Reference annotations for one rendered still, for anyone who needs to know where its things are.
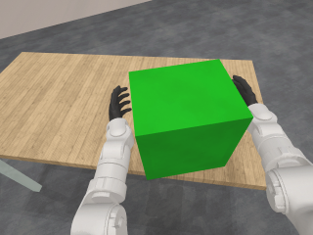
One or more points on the robot left upper arm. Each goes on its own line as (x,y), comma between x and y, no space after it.
(100,219)

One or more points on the robot right forearm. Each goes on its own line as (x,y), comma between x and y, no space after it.
(271,142)

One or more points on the carton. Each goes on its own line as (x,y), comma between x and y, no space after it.
(187,118)

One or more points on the robot left forearm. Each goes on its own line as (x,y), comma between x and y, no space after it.
(108,185)

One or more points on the robot right upper arm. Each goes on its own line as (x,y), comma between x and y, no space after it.
(289,190)

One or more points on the table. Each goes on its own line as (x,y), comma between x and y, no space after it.
(54,109)

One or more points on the robot right hand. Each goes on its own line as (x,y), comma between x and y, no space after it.
(245,90)

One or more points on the robot left hand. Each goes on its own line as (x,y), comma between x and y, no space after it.
(114,107)

